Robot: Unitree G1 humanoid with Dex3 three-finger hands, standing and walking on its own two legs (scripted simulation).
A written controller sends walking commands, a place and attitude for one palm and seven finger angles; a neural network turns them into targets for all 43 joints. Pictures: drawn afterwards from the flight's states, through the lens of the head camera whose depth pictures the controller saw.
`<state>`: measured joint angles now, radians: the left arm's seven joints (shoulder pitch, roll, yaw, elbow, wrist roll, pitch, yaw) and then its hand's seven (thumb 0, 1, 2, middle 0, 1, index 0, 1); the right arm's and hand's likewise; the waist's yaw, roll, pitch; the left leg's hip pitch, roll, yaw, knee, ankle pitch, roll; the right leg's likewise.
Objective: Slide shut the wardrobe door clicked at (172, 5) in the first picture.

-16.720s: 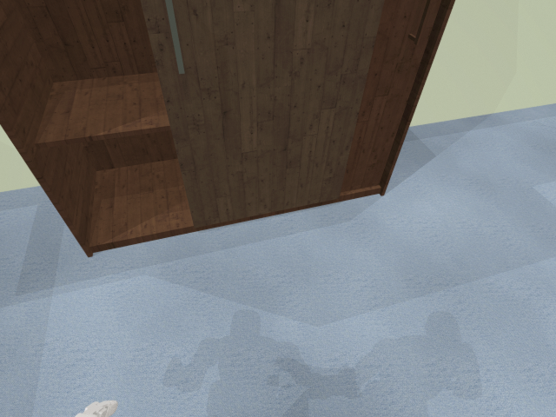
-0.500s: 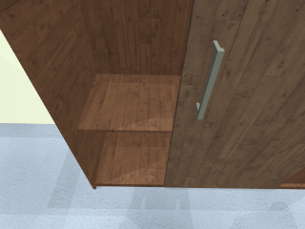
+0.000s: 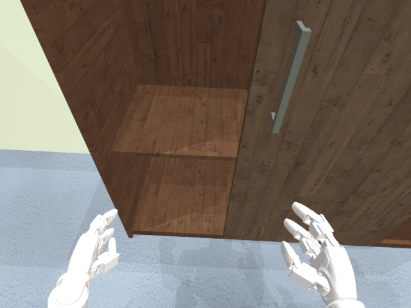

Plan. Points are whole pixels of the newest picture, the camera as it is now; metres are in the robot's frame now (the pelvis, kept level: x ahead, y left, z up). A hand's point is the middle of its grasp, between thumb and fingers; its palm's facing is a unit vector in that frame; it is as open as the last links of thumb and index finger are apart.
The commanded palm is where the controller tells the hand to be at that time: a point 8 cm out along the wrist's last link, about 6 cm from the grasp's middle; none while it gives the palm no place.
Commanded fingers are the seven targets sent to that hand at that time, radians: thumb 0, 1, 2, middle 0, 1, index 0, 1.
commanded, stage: raise the hand with hooked fingers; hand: right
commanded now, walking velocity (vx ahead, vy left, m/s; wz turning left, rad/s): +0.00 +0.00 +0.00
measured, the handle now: (286, 83) +0.54 -0.14 +0.19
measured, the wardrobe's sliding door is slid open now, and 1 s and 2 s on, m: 0.45 0.45 0.45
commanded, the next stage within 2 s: move the hooked fingers beside the handle in 1.66 s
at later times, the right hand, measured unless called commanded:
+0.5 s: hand (367, 230) +0.24 -0.23 +0.12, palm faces +0.06 +1.00 -0.06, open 11.7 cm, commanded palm +0.20 -0.28 +0.12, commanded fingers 0.00 0.22 -0.42 0.28 1.02 0.28 1.02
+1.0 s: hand out of the picture +0.25 -0.31 +0.19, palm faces +0.07 +0.99 -0.09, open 13.9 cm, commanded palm +0.22 -0.35 +0.20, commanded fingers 0.00 0.50 -0.30 0.30 1.20 0.30 1.20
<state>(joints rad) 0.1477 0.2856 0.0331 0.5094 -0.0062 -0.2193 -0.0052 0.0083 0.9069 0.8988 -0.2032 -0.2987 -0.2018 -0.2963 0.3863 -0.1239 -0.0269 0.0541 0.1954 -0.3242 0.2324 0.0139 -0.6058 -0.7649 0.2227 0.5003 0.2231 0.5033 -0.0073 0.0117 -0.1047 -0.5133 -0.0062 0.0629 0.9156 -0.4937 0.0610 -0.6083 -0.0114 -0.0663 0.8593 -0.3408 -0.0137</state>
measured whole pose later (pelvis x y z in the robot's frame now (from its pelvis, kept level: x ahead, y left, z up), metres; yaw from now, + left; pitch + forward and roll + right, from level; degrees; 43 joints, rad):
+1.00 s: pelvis +0.00 -0.04 +0.04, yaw -3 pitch -3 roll +2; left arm 0.18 0.27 -0.11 0.63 -0.04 -0.31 0.08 0.01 0.90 0.90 -0.21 -0.30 -0.21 -0.30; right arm -0.05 -0.43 -0.39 0.13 0.32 0.03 0.45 -0.01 0.47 -0.31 0.30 1.18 0.30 1.18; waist -0.08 -0.05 -0.01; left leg -0.16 0.00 0.10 0.52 -0.31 0.01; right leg -0.31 0.02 -0.03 0.56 -0.20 -0.06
